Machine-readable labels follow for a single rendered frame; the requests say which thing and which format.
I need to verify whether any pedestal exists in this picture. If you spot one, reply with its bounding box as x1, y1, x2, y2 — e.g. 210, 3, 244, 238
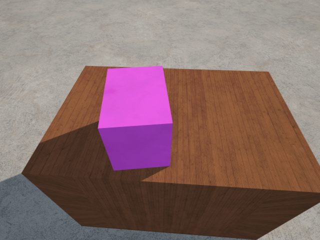
21, 66, 320, 240

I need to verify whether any carton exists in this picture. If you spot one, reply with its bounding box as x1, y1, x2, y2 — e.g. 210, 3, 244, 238
98, 66, 173, 171

